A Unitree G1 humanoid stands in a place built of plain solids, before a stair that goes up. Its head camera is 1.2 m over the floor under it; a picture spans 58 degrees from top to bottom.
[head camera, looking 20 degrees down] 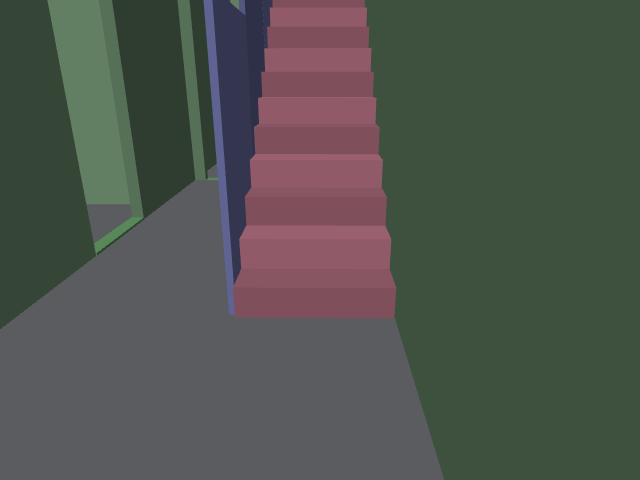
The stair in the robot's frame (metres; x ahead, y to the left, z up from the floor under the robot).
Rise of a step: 0.18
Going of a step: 0.25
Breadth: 0.86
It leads straight ahead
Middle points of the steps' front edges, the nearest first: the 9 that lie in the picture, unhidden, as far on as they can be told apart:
2.06 0.03 0.18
2.31 0.03 0.37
2.56 0.03 0.55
2.81 0.02 0.73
3.05 0.02 0.91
3.30 0.02 1.09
3.55 0.02 1.28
3.80 0.02 1.46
4.05 0.02 1.64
